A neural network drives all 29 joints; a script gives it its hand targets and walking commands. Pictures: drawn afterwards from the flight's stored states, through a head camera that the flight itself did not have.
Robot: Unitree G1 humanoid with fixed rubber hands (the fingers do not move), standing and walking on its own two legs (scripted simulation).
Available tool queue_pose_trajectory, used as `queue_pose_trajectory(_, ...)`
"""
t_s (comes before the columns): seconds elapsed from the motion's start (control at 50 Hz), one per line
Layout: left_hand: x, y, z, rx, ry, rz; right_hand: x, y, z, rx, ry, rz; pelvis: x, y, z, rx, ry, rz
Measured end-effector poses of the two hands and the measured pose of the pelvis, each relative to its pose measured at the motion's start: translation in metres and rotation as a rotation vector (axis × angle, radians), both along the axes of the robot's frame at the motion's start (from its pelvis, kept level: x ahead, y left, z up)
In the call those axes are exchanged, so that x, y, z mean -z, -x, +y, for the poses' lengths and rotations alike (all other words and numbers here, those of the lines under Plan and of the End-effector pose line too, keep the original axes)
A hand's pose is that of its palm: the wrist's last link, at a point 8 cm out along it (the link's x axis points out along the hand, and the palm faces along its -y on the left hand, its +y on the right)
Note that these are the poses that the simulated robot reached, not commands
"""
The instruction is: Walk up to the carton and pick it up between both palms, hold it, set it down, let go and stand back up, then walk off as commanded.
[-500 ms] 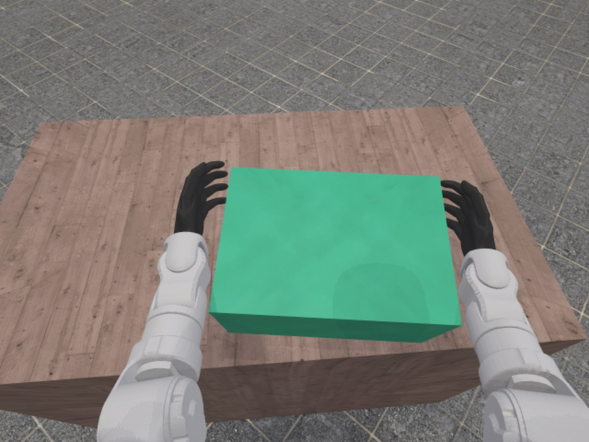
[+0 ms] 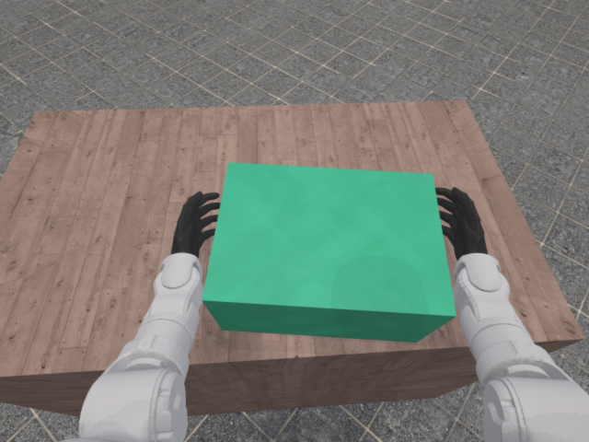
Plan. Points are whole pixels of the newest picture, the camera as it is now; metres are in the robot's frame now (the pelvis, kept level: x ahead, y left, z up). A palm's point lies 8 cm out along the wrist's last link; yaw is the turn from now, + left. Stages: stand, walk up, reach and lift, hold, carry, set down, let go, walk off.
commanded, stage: set down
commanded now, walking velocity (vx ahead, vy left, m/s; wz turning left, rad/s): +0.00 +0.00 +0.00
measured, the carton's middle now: (324, 254) +0.37 -0.02 -0.02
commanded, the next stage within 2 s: none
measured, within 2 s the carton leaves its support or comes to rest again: neither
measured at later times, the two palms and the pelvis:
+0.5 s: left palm (150, 241) +0.36 +0.23 +0.03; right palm (470, 265) +0.35 -0.23 +0.00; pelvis -0.04 -0.02 -0.02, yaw +0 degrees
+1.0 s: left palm (128, 282) +0.31 +0.25 +0.01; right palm (475, 271) +0.33 -0.22 +0.02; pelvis -0.05 -0.02 -0.02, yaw +0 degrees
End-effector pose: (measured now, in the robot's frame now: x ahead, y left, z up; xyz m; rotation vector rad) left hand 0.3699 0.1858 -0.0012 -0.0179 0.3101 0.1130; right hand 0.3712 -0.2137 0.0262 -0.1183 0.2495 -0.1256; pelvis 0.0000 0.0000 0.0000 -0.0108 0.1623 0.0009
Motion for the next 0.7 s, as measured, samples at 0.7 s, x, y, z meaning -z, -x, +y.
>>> queue_pose_trajectory(0.7,-0.022,0.021,0.042,-0.115,-0.048,-0.051,0.029,0.023,-0.016,-0.046,-0.055,0.037,0.024,0.049,-0.032,0.0,-0.041,0.153)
